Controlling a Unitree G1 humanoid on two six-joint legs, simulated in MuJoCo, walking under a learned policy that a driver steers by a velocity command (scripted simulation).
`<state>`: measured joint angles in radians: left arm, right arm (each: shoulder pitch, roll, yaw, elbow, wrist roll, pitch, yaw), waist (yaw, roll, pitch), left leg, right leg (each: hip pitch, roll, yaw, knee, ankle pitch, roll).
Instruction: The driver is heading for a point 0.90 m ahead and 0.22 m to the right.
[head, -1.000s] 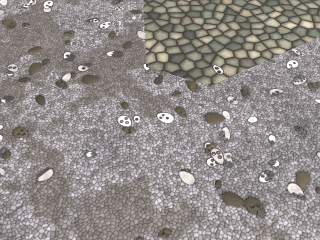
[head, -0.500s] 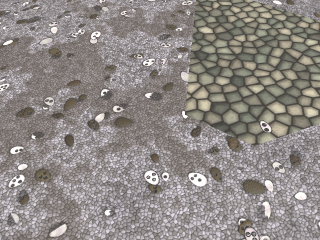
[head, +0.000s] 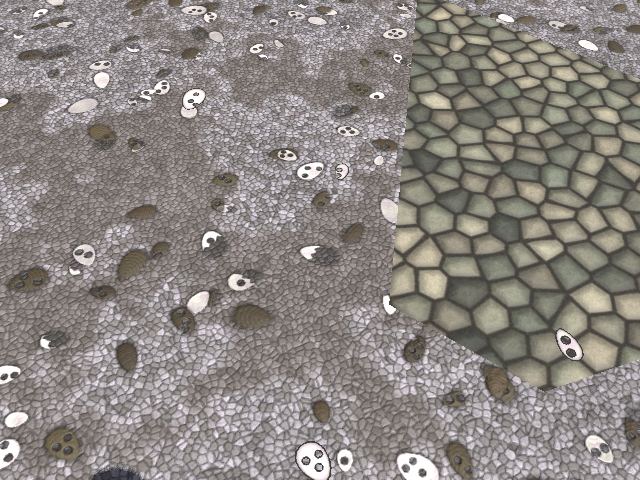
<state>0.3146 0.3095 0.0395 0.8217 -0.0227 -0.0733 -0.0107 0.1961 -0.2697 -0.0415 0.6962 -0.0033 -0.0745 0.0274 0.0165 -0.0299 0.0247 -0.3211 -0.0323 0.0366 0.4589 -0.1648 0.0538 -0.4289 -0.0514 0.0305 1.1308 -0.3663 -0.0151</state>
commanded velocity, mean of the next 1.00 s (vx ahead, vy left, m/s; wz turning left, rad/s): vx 0.50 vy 0.00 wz -0.36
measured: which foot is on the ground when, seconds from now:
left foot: down 0.00-0.42, up 0.44-0.86, down 0.88-1.00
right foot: up 0.00-0.38, down 0.40-0.90, up 0.92-1.00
